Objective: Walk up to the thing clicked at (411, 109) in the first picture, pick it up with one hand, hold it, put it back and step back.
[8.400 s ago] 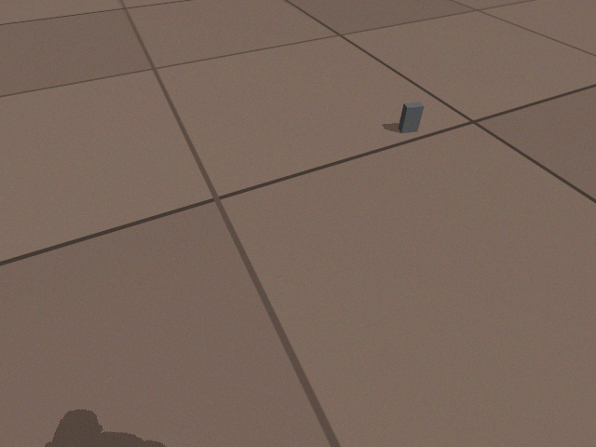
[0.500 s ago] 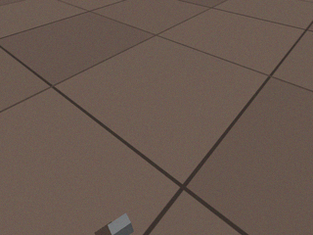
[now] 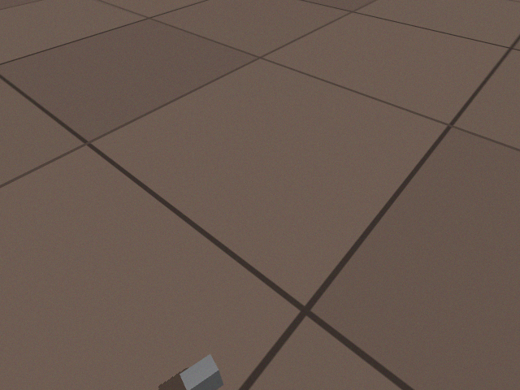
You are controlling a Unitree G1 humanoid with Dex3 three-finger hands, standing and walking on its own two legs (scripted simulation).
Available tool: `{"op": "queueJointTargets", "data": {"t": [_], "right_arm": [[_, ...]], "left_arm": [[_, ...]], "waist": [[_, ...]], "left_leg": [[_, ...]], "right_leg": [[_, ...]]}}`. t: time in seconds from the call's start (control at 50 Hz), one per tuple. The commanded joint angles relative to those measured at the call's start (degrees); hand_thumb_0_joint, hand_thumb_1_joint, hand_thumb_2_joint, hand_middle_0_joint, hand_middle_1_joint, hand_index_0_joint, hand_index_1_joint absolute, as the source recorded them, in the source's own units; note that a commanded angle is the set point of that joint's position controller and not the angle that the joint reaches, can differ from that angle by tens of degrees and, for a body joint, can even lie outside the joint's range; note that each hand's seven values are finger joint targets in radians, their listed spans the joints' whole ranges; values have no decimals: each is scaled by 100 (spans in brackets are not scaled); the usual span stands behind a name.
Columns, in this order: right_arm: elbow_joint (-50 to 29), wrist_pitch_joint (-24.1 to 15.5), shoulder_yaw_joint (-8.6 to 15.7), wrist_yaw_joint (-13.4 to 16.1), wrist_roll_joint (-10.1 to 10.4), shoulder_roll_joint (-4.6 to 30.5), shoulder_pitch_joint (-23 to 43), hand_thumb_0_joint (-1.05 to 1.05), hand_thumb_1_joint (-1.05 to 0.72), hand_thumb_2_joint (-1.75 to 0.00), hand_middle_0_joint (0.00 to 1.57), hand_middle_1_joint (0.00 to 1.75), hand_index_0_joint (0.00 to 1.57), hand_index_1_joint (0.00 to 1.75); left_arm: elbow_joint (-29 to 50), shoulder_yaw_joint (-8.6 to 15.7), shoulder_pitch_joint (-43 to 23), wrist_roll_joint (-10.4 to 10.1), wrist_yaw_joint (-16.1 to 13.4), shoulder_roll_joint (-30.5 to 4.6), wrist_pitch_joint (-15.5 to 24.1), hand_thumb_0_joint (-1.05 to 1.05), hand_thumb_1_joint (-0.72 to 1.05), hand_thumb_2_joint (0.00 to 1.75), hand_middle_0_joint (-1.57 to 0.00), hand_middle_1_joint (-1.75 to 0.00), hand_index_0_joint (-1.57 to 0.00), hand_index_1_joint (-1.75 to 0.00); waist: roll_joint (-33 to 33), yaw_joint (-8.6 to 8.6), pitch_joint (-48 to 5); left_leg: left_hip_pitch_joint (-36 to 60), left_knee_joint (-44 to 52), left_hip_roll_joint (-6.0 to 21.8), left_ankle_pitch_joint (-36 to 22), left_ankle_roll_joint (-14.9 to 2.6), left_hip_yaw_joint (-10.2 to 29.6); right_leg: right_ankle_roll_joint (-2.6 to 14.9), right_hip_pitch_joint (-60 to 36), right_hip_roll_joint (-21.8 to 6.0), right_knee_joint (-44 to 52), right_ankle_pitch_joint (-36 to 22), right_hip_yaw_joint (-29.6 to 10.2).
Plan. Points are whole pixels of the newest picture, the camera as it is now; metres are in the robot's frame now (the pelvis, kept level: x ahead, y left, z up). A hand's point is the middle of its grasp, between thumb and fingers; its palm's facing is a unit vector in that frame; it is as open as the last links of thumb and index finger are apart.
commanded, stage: stand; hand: left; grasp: from the side
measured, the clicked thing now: (203, 379) +0.35 +0.20 -0.70
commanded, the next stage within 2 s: go down in 0.44 s
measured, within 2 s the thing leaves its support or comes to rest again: neither
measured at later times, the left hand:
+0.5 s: hand out of the picture +0.08 +0.25 -0.16, palm faces -0.02 -0.94 -0.35, open 7.4 cm
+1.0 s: hand out of the picture +0.14 +0.28 -0.18, palm faces +0.05 -0.94 -0.33, open 15.3 cm
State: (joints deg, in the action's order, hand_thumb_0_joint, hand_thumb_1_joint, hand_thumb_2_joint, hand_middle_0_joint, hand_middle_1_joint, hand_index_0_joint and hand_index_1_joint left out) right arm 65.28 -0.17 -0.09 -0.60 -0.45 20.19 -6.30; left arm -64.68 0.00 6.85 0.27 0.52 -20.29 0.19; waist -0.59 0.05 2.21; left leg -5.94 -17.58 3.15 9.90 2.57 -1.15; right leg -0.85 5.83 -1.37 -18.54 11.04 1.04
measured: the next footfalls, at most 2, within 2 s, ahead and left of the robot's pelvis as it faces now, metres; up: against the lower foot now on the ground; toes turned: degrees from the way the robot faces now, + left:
none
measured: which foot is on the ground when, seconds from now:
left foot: down 0.00-1.00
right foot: down 0.00-1.00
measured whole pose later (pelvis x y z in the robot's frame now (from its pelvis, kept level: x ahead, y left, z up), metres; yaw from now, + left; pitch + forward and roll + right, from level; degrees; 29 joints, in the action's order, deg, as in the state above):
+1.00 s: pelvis -0.01 +0.01 -0.05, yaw +0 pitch +11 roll -1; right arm 38.8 -3.1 2.0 0.8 1.4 13.7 -14.4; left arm -46.8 12.9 5.4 4.1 4.0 -19.5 -4.6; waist -0.1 2.0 -3.3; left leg -35.9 -47.8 3.1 22.5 1.8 0.1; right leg -1.4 34.7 -1.9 -46.8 22.8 0.9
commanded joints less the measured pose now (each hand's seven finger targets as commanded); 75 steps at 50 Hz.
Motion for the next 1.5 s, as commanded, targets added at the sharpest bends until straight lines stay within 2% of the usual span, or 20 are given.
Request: {"op": "queueJointTargets", "data": {"t": [0.0, 0.5, 0.52, 0.54, 0.56, 0.58, 0.62, 0.64, 0.66, 0.7, 0.8, 0.84, 0.98, 1.0, 1.04, 1.28, 1.34, 1.42, 1.46, 1.48], "right_arm": [[-356, -130, 249, 89, -14, 1229, 249, 0, -90, -90, 20, 30, 20, 30], [-401, -116, 250, 93, -18, 1210, 196, 0, -90, -90, 20, 30, 20, 30], [-393, -113, 243, 94, -14, 1219, 237, 0, -91, -90, 21, 29, 20, 29], [-1964, -380, 38, 204, 364, 205, 27, 0, -99, -93, 20, 30, 20, 30], [-1636, -361, 83, 265, 365, 406, -285, 0, -99, -93, 20, 30, 20, 30], [-1665, -295, 220, 323, 373, 635, -471, 0, -99, -93, 20, 30, 20, 30], [-1950, -308, 333, 310, 291, 598, -568, 0, -98, -92, 20, 30, 20, 30], [-2087, -336, 428, 302, 196, 575, -608, 0, -98, -92, 20, 30, 20, 30], [-2101, -341, 488, 289, 149, 521, -794, 0, -96, -92, 20, 30, 20, 30], [-2473, -362, 543, 256, 144, 506, -837, 0, -95, -91, 20, 30, 20, 30], [-2980, -390, 545, 214, 187, 388, -638, 0, -90, -90, 20, 30, 20, 30], [-3141, -424, 557, 196, 177, 368, -614, 0, -89, -90, 20, 30, 20, 30], [-3558, -681, 571, 255, 177, 310, -661, 0, -84, -88, 20, 30, 20, 30], [-3595, -714, 568, 276, 174, 319, -668, 0, -83, -88, 20, 30, 20, 30], [-3692, -768, 587, 302, 160, 287, -693, 0, -83, -88, 20, 30, 20, 30], [-3973, -1033, 491, 453, 93, 207, -620, 0, -86, -89, 20, 30, 20, 30], [-4032, -1109, 503, 455, 59, 190, -644, 0, -88, -89, 20, 30, 20, 30], [-4099, -1191, 521, 446, 26, 179, -581, 0, -90, -90, 20, 30, 20, 30], [-4084, -1213, 523, 432, 21, 204, -531, 0, -91, -90, 20, 30, 20, 30], [-4045, -1234, 523, 431, 20, 241, -529, 0, -91, -90, 20, 30, 20, 30]], "left_arm": [[351, 245, -214, 28, -99, -1280, 140, 0, 90, 90, -20, -30, -20, -30], [379, 256, -246, 33, -118, -1287, 160, 0, 90, 90, -20, -30, -20, -30], [369, 243, -235, 37, -119, -1248, 155, 0, 82, 82, -12, -22, -12, -22], [2380, 266, -2246, -247, -178, -169, 650, 0, 74, 74, -4, -14, -4, -14], [1762, 410, -2660, -189, -205, -526, 554, 0, 66, 66, -2, -8, -2, -8], [885, 787, -1597, -34, -212, -1153, 371, 0, 58, 58, -2, -10, -3, -9], [702, 1048, -1815, 191, -44, -1457, 274, 0, 42, 42, -2, -11, -3, -10], [658, 1202, -1607, 327, 22, -1487, 300, 0, 34, 34, -2, -12, -4, -11], [379, 1292, -888, 424, 80, -1313, 226, 0, 26, 26, -3, -14, -4, -12], [814, 1452, -575, 492, 120, -1341, 148, 0, 13, 20, -5, -13, -6, -11], [1284, 1496, -465, 493, 151, -1120, -257, 0, -17, 19, -6, -16, -6, -16], [1663, 1646, -426, 480, 176, -1248, -284, 0, -28, 17, -6, -15, -6, -15], [3209, 1515, -357, 316, 336, -971, -320, 0, -54, 7, -9, -14, -9, -14], [3040, 1591, -5, 314, 325, -952, -408, 0, -58, 5, -10, -14, -9, -14], [3754, 1705, -39, 290, 298, -1120, -407, 0, -60, 7, -9, -16, -9, -16], [4573, 1984, 999, 128, 387, -1086, -874, 0, -59, 2, -10, -10, -10, -10], [4756, 2060, 1094, 40, 510, -1081, -756, 0, -58, 2, -10, -10, -10, -10], [4744, 2285, 1187, -63, 700, -1195, -512, 0, -57, 1, -10, -9, -10, -9], [4888, 2315, 753, -112, 815, -1298, -312, 0, -56, 0, -10, -8, -10, -8], [4428, 2462, 863, -143, 855, -1349, -238, 0, -59, 0, -11, -8, -11, -8]], "waist": [[50, -3, -388], [74, 20, -454], [11, 10, -384], [-165, 674, 147], [69, 479, -157], [167, 300, -48], [372, 196, -491], [243, 93, -930], [137, -17, -1223], [-88, -183, -1604], [9, -5, -1301], [1, -10, -1505], [-382, 171, -1626], [-209, 185, -1633], [-251, 124, -1944], [-414, 174, -2016], [-369, 183, -2215], [-377, 135, -2350], [-418, 171, -2281], [-354, 216, -2209]], "left_leg": [[166, 184, 522, -865, -288, 394], [173, 118, 514, -940, -314, 333], [159, 154, 511, -921, -309, 351], [-593, -235, -334, -133, -284, -297], [-574, -335, -320, -72, -305, -238], [-747, -429, -304, -38, -300, -242], [-1075, -885, -324, -143, -339, -189], [-1120, -1076, -355, -258, -321, -186], [-1255, -1262, -385, -472, -296, -161], [-1345, -1449, -414, -710, -251, -147], [-1848, -1770, -360, -378, -247, -68], [-2093, -2080, -358, -242, -268, -80], [-2643, -2709, -216, 498, -228, 88], [-2726, -2763, -185, 585, -241, 129], [-2811, -2991, -192, 444, -248, 120], [-3496, -3746, -140, 351, -252, 211], [-3650, -4082, -151, 27, -276, 181], [-4015, -4446, -179, 182, -302, 167], [-4252, -4607, -172, 386, -307, 173], [-4441, -4740, -167, 487, -319, 177]], "right_leg": [[178, 88, -643, 288, -887, -448], [179, -102, -677, 301, -1161, -451], [165, -18, -652, 305, -1128, -428], [90, 1192, 74, -35, -598, -5], [77, 928, 70, -102, -441, 62], [107, 978, 119, -149, -264, 118], [113, 1093, 106, -538, -315, 118], [115, 1006, 68, -780, -465, 70], [129, 1028, 66, -1007, -660, 64], [161, 911, 87, -1238, -789, 70], [152, 1563, 153, -1517, -338, 122], [143, 1754, 127, -1799, -214, 98], [163, 2893, 153, -2622, 511, 142], [156, 2977, 169, -2698, 582, 153], [151, 2953, 144, -2850, 464, 141], [149, 3646, 129, -3571, 444, 173], [133, 3718, 112, -3813, 97, 146], [130, 4078, 94, -4105, 217, 111], [142, 4377, 91, -4284, 388, 101], [137, 4561, 94, -4408, 486, 92]]}}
